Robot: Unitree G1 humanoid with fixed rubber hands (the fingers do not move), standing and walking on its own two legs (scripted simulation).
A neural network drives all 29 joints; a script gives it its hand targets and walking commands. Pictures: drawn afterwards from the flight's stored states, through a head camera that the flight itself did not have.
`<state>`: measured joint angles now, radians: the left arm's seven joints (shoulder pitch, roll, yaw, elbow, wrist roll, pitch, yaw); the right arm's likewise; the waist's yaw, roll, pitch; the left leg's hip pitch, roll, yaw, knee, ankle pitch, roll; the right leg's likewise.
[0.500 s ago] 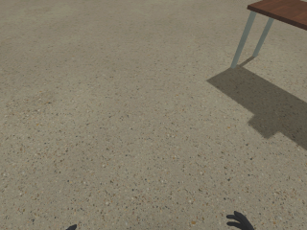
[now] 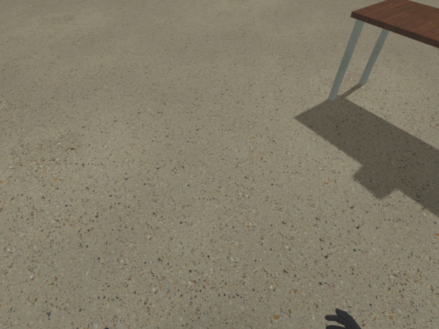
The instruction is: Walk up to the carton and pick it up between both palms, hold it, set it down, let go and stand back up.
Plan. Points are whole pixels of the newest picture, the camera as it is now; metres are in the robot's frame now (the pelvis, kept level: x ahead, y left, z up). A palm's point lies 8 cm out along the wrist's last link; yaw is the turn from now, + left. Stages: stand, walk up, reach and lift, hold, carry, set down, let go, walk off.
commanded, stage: stand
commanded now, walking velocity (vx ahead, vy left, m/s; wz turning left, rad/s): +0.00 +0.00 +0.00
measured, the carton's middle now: out of the picture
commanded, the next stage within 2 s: none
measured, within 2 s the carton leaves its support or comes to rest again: neither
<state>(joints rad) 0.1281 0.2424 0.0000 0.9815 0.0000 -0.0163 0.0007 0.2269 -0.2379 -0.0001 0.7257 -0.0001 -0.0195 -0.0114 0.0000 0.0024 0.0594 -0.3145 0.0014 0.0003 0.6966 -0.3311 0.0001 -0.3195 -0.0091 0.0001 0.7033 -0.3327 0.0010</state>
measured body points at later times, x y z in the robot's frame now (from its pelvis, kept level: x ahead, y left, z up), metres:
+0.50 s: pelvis +0.00 +0.00 +0.01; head +0.01 +0.00 +0.46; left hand +0.09 +0.26 -0.13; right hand +0.12 -0.25 -0.11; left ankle +0.03 +0.12 -0.72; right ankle +0.03 -0.12 -0.72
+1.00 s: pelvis -0.02 +0.00 +0.01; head -0.02 +0.00 +0.46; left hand +0.08 +0.26 -0.13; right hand +0.09 -0.25 -0.11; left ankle +0.03 +0.12 -0.72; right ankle +0.03 -0.12 -0.72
